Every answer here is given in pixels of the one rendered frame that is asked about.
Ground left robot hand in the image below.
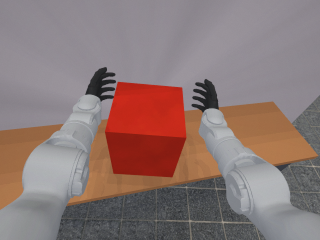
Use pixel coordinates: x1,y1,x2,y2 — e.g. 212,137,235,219
85,67,116,101

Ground table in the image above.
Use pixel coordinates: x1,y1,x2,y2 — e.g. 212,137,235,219
0,101,318,210

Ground right robot hand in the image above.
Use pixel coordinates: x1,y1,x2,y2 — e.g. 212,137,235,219
191,79,219,113

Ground right robot upper arm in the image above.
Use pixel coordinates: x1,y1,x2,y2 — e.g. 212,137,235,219
225,163,320,240

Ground right robot forearm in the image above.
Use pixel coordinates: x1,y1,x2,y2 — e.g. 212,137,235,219
198,108,290,197

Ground carton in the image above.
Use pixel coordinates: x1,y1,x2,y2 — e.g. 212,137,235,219
105,82,187,178

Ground left robot upper arm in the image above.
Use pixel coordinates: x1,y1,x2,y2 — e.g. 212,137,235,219
0,143,90,240

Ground left robot forearm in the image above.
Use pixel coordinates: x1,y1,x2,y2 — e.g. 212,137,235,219
22,94,102,189

